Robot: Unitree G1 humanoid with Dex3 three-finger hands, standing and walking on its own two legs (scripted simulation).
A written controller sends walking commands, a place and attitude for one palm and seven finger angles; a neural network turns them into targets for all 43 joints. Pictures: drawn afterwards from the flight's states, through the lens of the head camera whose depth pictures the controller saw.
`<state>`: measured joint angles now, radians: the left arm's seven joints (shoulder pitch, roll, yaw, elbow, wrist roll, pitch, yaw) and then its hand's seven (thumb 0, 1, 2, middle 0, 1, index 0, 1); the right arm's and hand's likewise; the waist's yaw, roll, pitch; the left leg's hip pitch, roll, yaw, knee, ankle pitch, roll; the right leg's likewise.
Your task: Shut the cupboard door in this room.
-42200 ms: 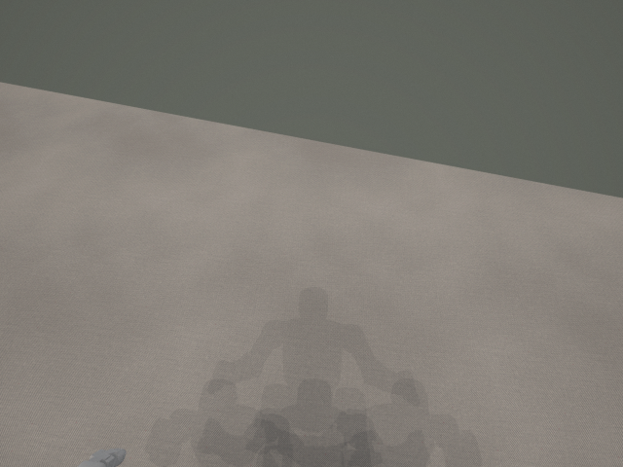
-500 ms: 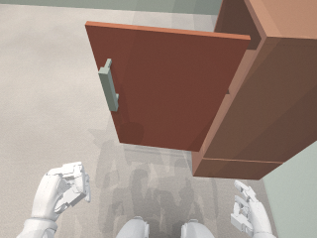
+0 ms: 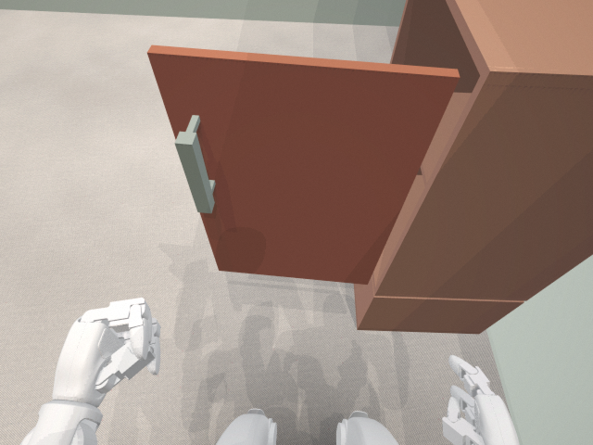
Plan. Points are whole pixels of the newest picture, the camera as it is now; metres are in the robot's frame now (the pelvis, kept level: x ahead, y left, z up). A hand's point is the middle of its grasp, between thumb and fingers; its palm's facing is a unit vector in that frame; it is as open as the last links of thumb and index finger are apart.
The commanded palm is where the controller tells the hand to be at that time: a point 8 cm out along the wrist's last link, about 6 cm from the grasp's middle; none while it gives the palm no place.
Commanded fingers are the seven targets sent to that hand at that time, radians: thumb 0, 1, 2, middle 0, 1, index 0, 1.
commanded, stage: raise the hand and make a fist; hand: left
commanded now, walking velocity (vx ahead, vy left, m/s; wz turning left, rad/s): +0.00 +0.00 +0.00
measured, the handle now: (200, 166) +0.51 +0.19 +0.04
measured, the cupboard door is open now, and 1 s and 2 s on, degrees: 86 86 85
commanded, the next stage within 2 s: bring the fist close to the handle in 0.06 s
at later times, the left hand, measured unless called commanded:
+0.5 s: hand (171, 307) +0.27 +0.17 +0.05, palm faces -0.04 -1.00 -0.05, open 3.1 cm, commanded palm +0.26 +0.23 +0.05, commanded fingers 0.00 0.90 0.90 -1.30 -1.50 -1.30 -1.50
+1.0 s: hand (201, 242) +0.37 +0.15 +0.05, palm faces -0.03 -1.00 -0.04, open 3.1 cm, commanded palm +0.35 +0.21 +0.05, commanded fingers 0.00 0.90 0.90 -1.30 -1.50 -1.30 -1.50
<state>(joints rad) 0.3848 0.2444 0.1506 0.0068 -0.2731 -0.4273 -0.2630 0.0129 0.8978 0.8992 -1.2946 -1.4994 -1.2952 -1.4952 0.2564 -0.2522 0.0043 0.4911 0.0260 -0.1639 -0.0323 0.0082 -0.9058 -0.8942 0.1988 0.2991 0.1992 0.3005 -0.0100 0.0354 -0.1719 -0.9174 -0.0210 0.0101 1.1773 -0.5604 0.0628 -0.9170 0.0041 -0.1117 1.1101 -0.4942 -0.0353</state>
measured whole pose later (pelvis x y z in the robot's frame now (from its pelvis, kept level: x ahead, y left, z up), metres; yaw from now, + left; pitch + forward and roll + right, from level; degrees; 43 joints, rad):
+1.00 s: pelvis +0.00 -0.01 +0.00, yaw +0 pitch +19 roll -1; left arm -0.26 0.25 0.18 0.54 -0.20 -0.42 -0.19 0.01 0.90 0.90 -1.30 -1.50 -1.30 -1.50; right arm 0.26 -0.26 0.01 0.59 0.02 -0.09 -0.02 0.01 -0.91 -0.89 0.20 0.30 0.20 0.30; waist -0.05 0.03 -0.16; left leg -0.93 -0.02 0.03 1.13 -0.53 0.05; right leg -0.95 0.01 -0.09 1.09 -0.47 -0.05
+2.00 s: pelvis -0.01 +0.00 +0.00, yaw -1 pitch +21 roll -2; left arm -0.65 0.36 0.26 0.99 -0.17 -0.49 -0.30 0.01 0.90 0.92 -1.30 -1.50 -1.30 -1.50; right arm 0.28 -0.26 0.01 0.62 0.02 -0.01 -0.01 0.00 -0.91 -0.89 0.20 0.30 0.20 0.30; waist -0.09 0.03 -0.15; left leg -1.00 -0.02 0.02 1.15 -0.52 0.06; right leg -1.01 0.01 -0.10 1.10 -0.46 -0.04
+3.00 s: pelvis -0.01 +0.01 -0.03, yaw -3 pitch +29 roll -5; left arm -1.17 0.56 0.29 1.27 -0.04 -0.32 -0.42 0.01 0.90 0.90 -1.29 -1.50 -1.30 -1.50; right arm 0.40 -0.27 0.05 0.64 -0.01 0.01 0.01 0.00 -0.91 -0.89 0.20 0.30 0.20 0.30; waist -0.26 0.06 -0.12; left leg -1.24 0.01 0.01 1.28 -0.56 0.08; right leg -1.22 0.03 -0.11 1.17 -0.46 -0.03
